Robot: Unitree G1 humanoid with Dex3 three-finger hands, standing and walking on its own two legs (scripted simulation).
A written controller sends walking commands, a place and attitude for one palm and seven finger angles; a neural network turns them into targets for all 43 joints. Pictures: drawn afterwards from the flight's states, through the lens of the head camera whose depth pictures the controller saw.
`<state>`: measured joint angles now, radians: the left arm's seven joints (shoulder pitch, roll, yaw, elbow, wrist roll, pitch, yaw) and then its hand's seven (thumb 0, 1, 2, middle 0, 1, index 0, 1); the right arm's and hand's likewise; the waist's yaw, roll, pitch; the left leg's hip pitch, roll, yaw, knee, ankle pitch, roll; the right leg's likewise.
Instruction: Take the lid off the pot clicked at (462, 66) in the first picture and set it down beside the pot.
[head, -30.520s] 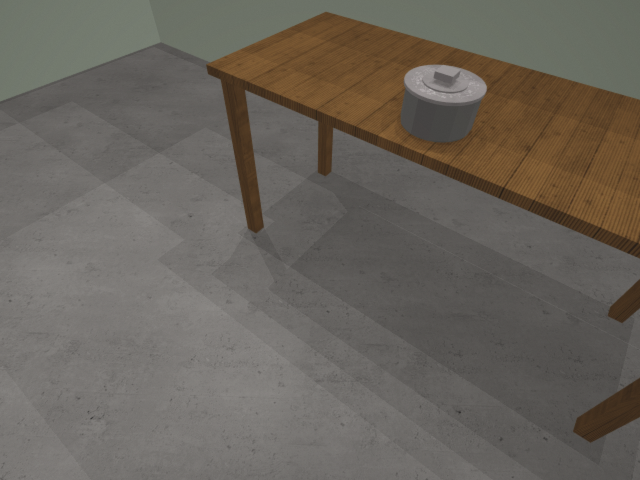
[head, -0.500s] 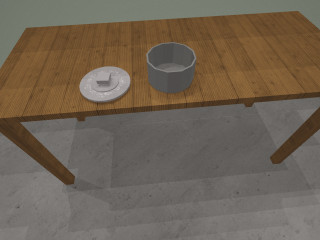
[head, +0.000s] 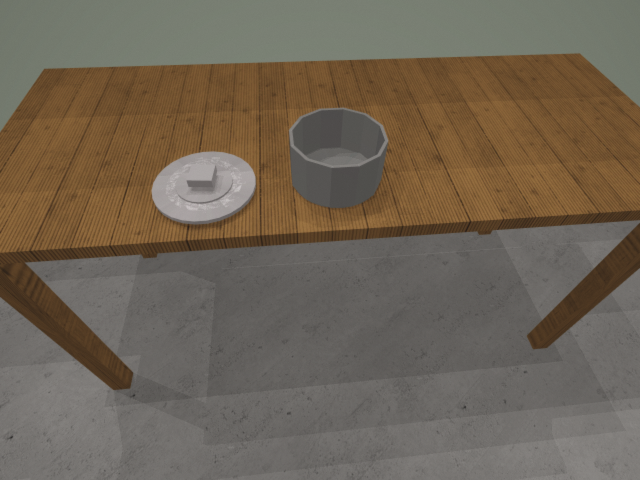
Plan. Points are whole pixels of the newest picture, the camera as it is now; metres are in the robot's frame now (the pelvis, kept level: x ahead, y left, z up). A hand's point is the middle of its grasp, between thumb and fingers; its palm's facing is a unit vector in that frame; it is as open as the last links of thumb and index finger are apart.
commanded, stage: let the arm hang, fingers relaxed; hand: left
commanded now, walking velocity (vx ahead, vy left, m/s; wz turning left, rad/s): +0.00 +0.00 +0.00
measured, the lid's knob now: (202, 175) +0.60 +0.23 +0.00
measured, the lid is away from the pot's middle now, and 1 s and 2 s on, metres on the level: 0.25 0.25 0.25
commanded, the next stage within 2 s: look to check the result in 1.12 s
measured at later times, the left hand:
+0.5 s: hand out of the picture -0.01 +0.15 -0.18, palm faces +0.04 -0.98 -0.18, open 7.3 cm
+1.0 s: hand out of the picture +0.00 +0.16 -0.18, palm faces +0.04 -0.98 -0.20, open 7.3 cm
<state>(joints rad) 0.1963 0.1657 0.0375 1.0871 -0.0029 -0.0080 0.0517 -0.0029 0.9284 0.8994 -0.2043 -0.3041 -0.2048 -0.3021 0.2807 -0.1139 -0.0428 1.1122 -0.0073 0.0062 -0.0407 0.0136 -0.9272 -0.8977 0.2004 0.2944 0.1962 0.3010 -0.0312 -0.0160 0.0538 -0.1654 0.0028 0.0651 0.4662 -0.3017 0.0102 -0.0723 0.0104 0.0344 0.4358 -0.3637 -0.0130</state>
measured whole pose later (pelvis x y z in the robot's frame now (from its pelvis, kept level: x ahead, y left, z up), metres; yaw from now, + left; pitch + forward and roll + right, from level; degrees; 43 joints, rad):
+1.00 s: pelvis -0.01 -0.01 +0.00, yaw +0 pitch +0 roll +1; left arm 0.26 0.14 0.03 1.12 0.00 -0.01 0.05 0.01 0.92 0.90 -0.20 -0.30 -0.20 -0.30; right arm 0.27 -0.11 -0.04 1.12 -0.01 0.01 -0.05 0.01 -0.92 -0.90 0.20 0.29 0.20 0.30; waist -0.02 -0.01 0.07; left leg -0.16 0.02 0.06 0.46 -0.29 -0.01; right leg -0.07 0.03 0.03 0.43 -0.35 -0.03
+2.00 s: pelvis -0.01 -0.01 +0.00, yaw +0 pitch +0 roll +1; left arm 0.26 0.14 0.03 1.12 0.00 -0.01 0.05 0.01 0.92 0.90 -0.20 -0.30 -0.20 -0.30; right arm 0.26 -0.12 -0.04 1.12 -0.01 0.01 -0.05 0.01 -0.92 -0.90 0.20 0.29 0.20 0.30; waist -0.02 -0.01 0.08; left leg -0.17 0.02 0.06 0.44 -0.27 -0.01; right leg -0.08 0.03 0.03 0.43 -0.34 -0.03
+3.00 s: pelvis -0.02 -0.02 +0.00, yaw +0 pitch +0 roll +1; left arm 0.27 0.13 0.03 1.12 0.00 -0.01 0.05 0.01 0.92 0.90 -0.20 -0.30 -0.20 -0.30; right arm 0.27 -0.12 -0.04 1.12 -0.01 0.01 -0.05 0.01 -0.92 -0.90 0.20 0.29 0.20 0.30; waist -0.02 0.00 0.07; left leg -0.16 0.03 0.06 0.43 -0.26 -0.02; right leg -0.08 0.04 0.03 0.42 -0.33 -0.04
